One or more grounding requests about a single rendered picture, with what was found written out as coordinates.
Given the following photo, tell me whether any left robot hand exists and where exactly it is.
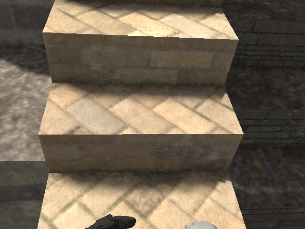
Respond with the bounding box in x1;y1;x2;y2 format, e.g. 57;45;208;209
85;214;136;229

